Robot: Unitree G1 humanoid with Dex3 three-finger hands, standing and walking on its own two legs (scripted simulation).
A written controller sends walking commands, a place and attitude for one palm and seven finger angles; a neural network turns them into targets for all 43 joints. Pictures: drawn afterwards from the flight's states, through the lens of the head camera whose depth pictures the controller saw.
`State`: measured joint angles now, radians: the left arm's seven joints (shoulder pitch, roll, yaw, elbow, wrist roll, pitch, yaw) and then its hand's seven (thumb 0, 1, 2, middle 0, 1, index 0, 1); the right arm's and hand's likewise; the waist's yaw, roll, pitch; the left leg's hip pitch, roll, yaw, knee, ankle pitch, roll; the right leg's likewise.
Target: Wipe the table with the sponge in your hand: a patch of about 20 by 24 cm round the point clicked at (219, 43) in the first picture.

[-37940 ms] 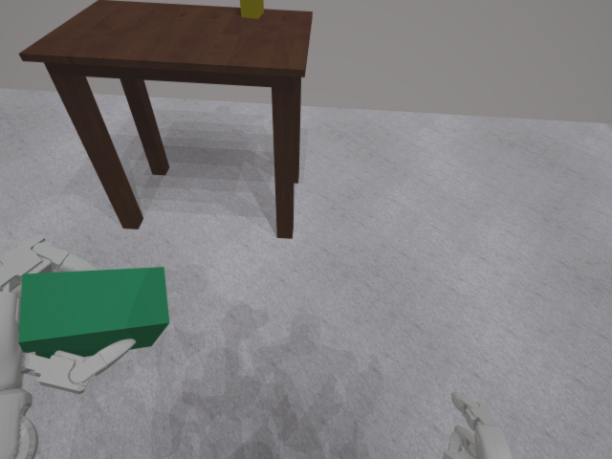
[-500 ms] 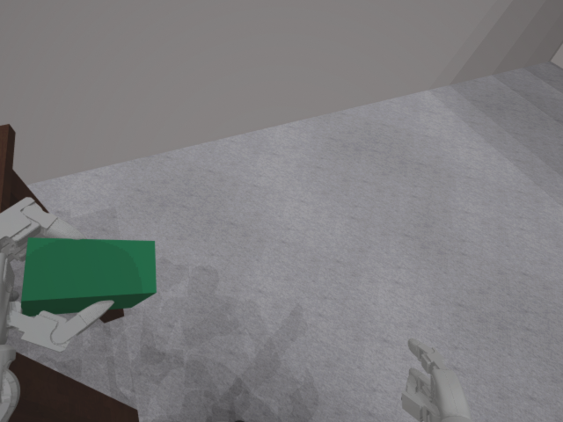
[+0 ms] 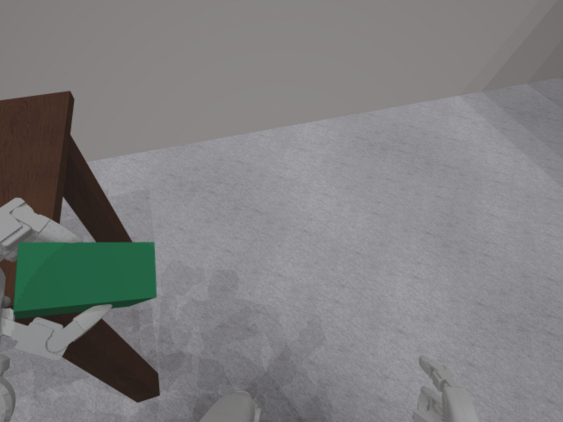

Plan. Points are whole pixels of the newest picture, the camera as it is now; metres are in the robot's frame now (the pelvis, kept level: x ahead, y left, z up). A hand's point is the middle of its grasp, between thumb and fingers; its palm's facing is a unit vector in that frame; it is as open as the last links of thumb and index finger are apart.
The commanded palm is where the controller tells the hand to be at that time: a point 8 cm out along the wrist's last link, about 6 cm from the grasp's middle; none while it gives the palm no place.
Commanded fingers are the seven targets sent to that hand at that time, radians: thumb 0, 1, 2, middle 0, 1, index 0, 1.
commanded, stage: step back with the hand held close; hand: left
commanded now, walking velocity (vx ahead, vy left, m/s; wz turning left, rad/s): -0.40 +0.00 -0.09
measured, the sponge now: (103, 279) +0.22 +0.22 +0.15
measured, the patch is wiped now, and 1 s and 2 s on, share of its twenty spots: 0.95 0.95 0.95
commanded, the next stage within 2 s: stop stepping back and stand still in 0.32 s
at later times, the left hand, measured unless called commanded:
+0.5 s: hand (103, 326) +0.16 +0.19 +0.17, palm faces +0.24 -0.82 -0.52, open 9.6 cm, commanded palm +0.12 +0.22 +0.19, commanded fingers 0.00 0.10 1.30 -1.20 -1.60 -1.20 -1.60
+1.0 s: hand (34, 411) +0.10 +0.21 +0.17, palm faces +0.35 -0.88 -0.33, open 9.6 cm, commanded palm +0.05 +0.25 +0.19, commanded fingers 0.00 0.10 1.30 -1.20 -1.60 -1.20 -1.60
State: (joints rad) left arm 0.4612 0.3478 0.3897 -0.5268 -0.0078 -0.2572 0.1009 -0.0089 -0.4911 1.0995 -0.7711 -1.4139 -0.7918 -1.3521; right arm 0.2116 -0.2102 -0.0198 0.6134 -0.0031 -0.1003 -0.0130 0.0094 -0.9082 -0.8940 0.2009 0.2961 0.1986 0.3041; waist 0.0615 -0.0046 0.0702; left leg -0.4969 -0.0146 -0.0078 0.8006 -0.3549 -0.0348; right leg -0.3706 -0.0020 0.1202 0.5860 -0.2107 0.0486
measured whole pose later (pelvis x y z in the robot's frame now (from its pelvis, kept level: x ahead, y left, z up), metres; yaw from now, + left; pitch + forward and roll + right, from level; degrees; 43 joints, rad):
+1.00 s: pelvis -0.14 -0.01 +0.01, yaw -7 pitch +0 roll -1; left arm 0.42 0.31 0.30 -0.41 -0.01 -0.18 0.15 -0.01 -0.49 1.10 -0.77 -1.41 -0.79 -1.36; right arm 0.28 -0.22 0.01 0.63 -0.01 -0.06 -0.05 0.01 -0.91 -0.89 0.20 0.30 0.20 0.30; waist 0.04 0.01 -0.04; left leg -0.30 -0.03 0.01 0.57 -0.28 0.03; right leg -0.25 0.03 -0.06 0.56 -0.30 -0.04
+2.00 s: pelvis -0.12 +0.01 +0.01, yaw -9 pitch +2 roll -1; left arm 0.49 0.40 0.35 -0.53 -0.02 -0.21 0.09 -0.01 -0.49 1.09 -0.77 -1.41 -0.79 -1.36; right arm 0.25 -0.19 0.04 0.55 0.00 -0.11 0.00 0.01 -0.91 -0.89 0.20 0.30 0.20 0.30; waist -0.01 -0.04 0.08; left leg -0.27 -0.04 0.05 0.48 -0.25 0.07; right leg -0.21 0.03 0.02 0.43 -0.25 0.00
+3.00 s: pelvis -0.13 +0.01 +0.02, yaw -8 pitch +1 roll -2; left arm 0.47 0.35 0.34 -0.46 -0.03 -0.17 0.13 -0.01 -0.49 1.09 -0.78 -1.41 -0.79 -1.36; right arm 0.23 -0.22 0.02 0.54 0.00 -0.07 -0.05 0.01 -0.91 -0.89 0.20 0.30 0.20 0.30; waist 0.01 0.00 -0.01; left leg -0.25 -0.04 0.03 0.44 -0.21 0.07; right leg -0.17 0.03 -0.01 0.36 -0.21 0.00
